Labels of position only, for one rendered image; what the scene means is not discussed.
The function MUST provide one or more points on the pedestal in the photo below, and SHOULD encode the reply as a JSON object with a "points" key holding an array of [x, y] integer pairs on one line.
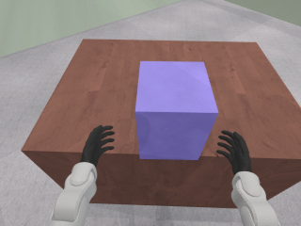
{"points": [[99, 87]]}

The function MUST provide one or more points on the robot right hand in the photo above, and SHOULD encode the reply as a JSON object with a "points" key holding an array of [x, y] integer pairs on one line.
{"points": [[239, 153]]}

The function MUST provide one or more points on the robot left hand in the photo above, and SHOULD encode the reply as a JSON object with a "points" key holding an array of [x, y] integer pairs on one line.
{"points": [[93, 148]]}

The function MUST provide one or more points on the robot right forearm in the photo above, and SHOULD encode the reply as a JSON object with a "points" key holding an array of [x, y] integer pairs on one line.
{"points": [[250, 199]]}

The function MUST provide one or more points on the carton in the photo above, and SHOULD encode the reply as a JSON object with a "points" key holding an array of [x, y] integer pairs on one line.
{"points": [[175, 109]]}

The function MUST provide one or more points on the robot left forearm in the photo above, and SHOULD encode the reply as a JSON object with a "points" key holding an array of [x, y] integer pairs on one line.
{"points": [[71, 205]]}

